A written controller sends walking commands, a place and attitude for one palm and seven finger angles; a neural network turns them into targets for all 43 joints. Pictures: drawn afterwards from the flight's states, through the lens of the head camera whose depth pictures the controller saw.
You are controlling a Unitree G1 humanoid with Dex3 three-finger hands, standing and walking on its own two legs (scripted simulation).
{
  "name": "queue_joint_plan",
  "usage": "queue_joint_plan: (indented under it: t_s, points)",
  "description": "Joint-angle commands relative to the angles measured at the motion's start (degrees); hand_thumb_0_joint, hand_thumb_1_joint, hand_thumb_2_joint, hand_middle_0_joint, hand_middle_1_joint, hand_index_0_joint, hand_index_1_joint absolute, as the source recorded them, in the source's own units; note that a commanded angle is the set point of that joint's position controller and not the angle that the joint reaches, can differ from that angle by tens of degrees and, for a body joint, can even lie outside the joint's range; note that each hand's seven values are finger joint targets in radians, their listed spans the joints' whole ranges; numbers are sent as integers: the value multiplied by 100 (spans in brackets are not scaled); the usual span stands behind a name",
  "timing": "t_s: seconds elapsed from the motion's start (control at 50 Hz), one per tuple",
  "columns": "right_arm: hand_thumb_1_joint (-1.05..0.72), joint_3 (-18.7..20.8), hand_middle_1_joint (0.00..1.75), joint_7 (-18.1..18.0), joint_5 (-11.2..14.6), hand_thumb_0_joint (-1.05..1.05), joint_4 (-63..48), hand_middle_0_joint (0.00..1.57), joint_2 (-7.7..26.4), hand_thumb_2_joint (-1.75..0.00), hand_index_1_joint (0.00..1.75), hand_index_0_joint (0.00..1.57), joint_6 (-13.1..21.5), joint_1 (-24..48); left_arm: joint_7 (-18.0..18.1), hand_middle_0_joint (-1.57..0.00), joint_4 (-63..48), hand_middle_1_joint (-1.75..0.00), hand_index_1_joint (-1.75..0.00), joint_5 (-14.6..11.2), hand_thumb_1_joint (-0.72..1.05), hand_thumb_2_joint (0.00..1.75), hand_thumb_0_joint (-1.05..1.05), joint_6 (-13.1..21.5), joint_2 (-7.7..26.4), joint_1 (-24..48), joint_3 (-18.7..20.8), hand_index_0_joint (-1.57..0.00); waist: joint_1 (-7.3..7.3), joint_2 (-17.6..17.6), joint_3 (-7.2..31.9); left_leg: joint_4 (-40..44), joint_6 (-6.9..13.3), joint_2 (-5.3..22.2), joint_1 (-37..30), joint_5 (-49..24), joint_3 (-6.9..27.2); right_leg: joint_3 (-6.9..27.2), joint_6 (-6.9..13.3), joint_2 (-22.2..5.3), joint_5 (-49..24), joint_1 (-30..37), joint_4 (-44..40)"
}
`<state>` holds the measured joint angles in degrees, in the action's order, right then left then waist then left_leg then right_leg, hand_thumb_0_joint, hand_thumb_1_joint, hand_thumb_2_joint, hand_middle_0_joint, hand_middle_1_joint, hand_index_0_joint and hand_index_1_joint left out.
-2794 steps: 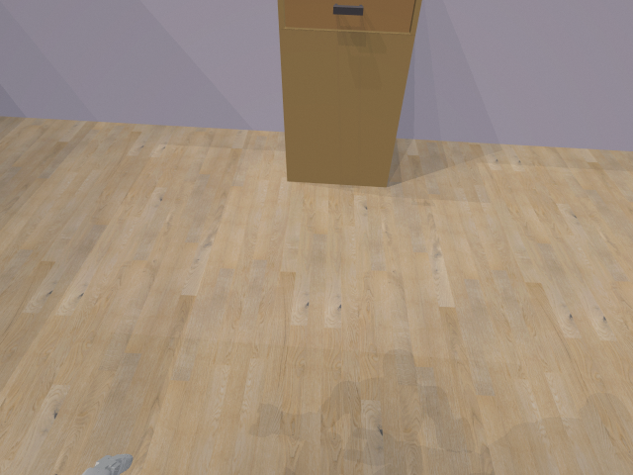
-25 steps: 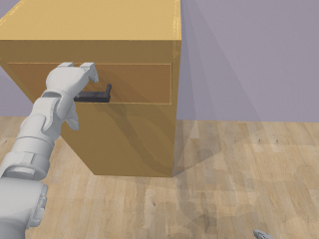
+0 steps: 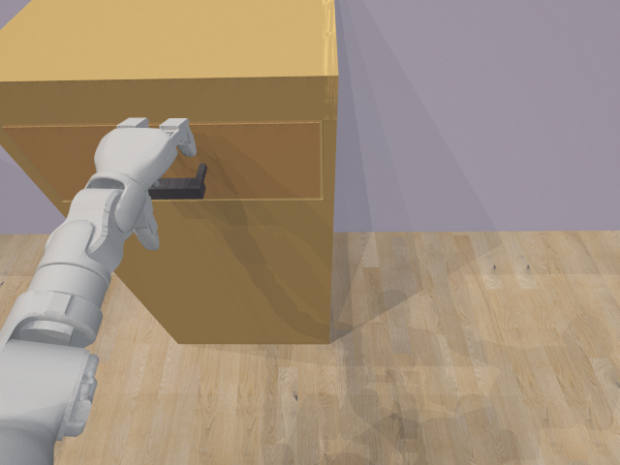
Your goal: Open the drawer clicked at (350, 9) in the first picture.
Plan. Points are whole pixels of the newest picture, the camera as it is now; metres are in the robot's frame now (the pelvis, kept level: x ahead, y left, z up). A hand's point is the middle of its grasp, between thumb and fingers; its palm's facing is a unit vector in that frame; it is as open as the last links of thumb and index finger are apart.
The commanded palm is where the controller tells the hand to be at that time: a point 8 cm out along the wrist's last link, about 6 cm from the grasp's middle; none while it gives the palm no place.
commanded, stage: re-aim the fingers above the handle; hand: left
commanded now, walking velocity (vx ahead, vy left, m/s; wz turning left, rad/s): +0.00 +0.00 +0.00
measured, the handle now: (172, 179) +0.52 +0.22 +0.05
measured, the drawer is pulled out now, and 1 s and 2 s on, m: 0.00 0.00 0.00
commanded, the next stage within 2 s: lower the fingers behind the handle in 1.48 s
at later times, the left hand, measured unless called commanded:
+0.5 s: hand (169, 174) +0.47 +0.20 +0.11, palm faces +0.04 -0.05 -1.00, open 13.8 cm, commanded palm +0.44 +0.24 +0.17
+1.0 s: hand (179, 171) +0.47 +0.18 +0.11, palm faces +0.04 -0.06 -1.00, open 13.8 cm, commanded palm +0.44 +0.24 +0.17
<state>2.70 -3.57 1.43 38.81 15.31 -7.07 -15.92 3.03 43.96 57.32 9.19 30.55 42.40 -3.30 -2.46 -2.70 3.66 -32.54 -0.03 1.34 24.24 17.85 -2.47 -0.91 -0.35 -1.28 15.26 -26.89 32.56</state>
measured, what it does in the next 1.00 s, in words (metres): stands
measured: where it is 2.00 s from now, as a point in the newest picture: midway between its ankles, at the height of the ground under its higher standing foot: outside the picture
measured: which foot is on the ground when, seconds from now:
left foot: down 0.00-1.00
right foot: down 0.00-1.00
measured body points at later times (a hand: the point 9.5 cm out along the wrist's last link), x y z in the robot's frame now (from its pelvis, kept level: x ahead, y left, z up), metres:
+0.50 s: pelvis +0.01 +0.01 +0.00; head +0.06 -0.01 +0.45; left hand +0.46 +0.20 +0.16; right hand +0.08 -0.26 -0.13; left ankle -0.02 +0.12 -0.73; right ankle +0.00 -0.12 -0.73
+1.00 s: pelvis +0.00 +0.00 +0.00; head +0.06 -0.02 +0.44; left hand +0.46 +0.19 +0.17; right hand +0.11 -0.27 -0.13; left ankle -0.02 +0.12 -0.73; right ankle +0.00 -0.12 -0.73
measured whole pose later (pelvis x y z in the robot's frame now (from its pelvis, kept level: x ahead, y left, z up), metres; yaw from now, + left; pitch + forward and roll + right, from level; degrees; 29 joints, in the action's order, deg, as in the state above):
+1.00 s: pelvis +0.00 +0.00 +0.00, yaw +0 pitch +10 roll +0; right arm 2.4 -4.0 1.0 38.1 15.5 -5.5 -12.9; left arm 5.8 43.1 57.3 10.7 28.6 44.8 -4.2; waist -2.7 -2.4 3.4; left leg -32.9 -0.2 1.3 25.0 18.1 -2.5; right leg -0.8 -0.3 -1.3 15.6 -27.8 33.2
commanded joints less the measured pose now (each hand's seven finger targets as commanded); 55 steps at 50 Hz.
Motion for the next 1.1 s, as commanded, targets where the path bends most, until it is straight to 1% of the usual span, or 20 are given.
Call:
queue_joint_plan:
  t_s: [0.0,0.06,0.12,0.16,0.22,0.28,0.36,0.4,0.46,0.52,0.62,0.66,0.68,0.7,0.76,0.84,0.9,0.96,1.0,1.08]
  points:
    - [-90,250,30,12,-27,0,-465,20,763,-90,30,20,203,-130,701,-30,-944,-120,-120,96,-50,30,0,-149,2089,2806,1116,-30,190,-144,2333,204,135,-288,-600,-2146,3,-20,233,255,-1808,1296,-125]
    - [-90,238,30,60,4,0,-426,20,799,-90,30,20,226,-120,740,-30,-511,-120,-120,138,-50,30,0,-508,1643,2761,671,-30,53,61,2096,253,142,-239,-517,-1952,-36,-53,199,247,-1720,1114,-171]
    - [-90,238,30,44,49,0,-467,20,874,-90,30,20,208,-146,498,-30,-202,-120,-120,138,-50,30,0,-756,1506,2656,421,-30,-28,315,2081,295,191,-225,-529,-1736,-83,-22,161,224,-1608,1145,-274]
    - [-90,269,30,20,64,0,-494,20,865,-90,30,20,212,-173,272,-30,-463,-120,-120,62,-50,30,0,-745,1029,2946,-32,-30,-167,312,2109,275,223,-226,-744,-1686,-57,-23,149,225,-1546,989,-344]
    - [-90,297,30,-42,41,0,-545,20,865,-90,30,20,220,-202,-12,-30,-937,-120,-120,-96,-50,30,0,-481,945,3033,-98,-30,-226,288,2196,206,268,-245,-1002,-1801,1,0,154,243,-1610,954,-374]
    - [-90,301,30,-75,5,0,-544,20,802,-90,30,20,219,-247,-32,-30,-1375,-120,-120,-146,-50,30,0,-139,1092,3134,109,-30,-134,58,2283,160,240,-261,-1156,-2125,84,-29,198,265,-1733,921,-273]
    - [-90,250,30,-13,-37,0,-507,20,735,-90,30,20,199,-226,421,-30,-1391,-120,-120,-52,-50,30,0,24,1925,2920,1029,-30,189,-170,2407,104,158,-275,-910,-2688,107,-61,249,283,-2089,1198,-61]
    - [-90,230,30,35,-59,0,-481,20,729,-90,30,20,192,-135,716,-30,-1189,-120,-120,40,-50,30,0,-121,2328,2714,1461,-30,375,-196,2459,138,109,-279,-684,-2815,51,-60,260,282,-2240,1452,-17]
    - [-90,201,30,120,-34,0,-496,20,697,-90,30,20,215,18,953,-30,-892,-120,-120,164,-50,30,0,-574,1990,2369,1187,-30,383,-41,2285,218,83,-249,-505,-2720,-71,-84,229,265,-2362,1530,-28]
    - [-90,213,30,128,1,0,-557,20,753,-90,30,20,202,108,966,-30,-1008,-120,-120,226,-50,30,0,-843,2208,2288,1274,-30,410,70,2603,269,110,-243,-585,-2732,-130,-27,201,251,-2526,1835,-61]
    - [-90,267,30,54,96,0,-640,20,865,-90,30,20,184,96,310,-30,-1212,-120,-120,-7,-50,30,0,-1095,1271,2116,323,-30,19,452,2423,318,235,-193,-999,-2493,-93,-52,133,243,-2292,1546,-294]
    - [-90,261,30,0,113,0,-669,20,852,-90,30,20,188,155,-36,-30,-1378,-120,-120,-173,-50,30,0,-1037,620,2278,-318,-30,-190,528,2010,342,275,-212,-1145,-2078,-49,-59,106,241,-1902,1177,-457]
    - [-90,249,30,-37,115,0,-636,20,862,-90,30,20,190,134,-169,-30,-1412,-120,-120,-211,-50,30,0,-945,632,2436,-361,-30,-251,570,1763,377,272,-213,-1138,-1854,10,-83,115,248,-1667,1001,-512]
    - [-90,236,30,-70,108,0,-650,20,848,-90,30,20,210,130,-308,-30,-1522,-120,-120,-272,-50,30,0,-825,316,2710,-701,-30,-376,458,1591,360,279,-233,-1193,-1743,21,-65,126,240,-1515,828,-566]
    - [-90,190,30,-139,53,0,-490,20,800,-90,30,20,245,24,-371,-30,-1401,-120,-120,-220,-50,30,0,-417,763,3278,-366,-30,-344,172,1459,319,241,-304,-1126,-1410,114,-39,173,218,-1173,592,-518]
    - [-90,197,30,-117,-16,0,-485,20,722,-90,30,20,276,-107,47,-30,-1575,-120,-120,-170,-50,30,0,49,1448,3493,405,-30,-56,-186,2190,125,178,-350,-1111,-2018,140,-26,242,224,-1637,939,-224]
    - [-90,155,30,-85,-70,0,-451,20,713,-90,30,20,254,-63,613,-30,-1133,-120,-120,-25,-50,30,0,-17,2580,3113,1535,-30,324,-107,2559,115,114,-362,-602,-2363,86,-3,245,214,-2075,1555,-34]
    - [-90,107,30,-1,-20,0,-458,20,624,-90,30,20,275,124,1019,-30,-646,-120,-120,127,-50,30,0,-499,2090,2698,1158,-30,392,-61,2373,180,58,-312,-326,-2398,-95,-38,219,204,-2307,1632,-1]
    - [-90,111,30,37,13,0,-452,20,719,-90,30,20,244,131,1019,-30,-291,-120,-120,212,-50,30,0,-840,2147,2460,1157,-30,394,294,2372,233,57,-284,-226,-2432,-155,-41,188,207,-2419,1800,-47]
    - [-90,95,30,-40,71,0,-532,20,743,-90,30,20,191,282,912,-30,-580,-120,-120,232,-50,30,0,-1101,2357,2571,1123,-30,404,426,2565,411,130,-280,-323,-2124,-252,40,122,164,-2383,2129,-178]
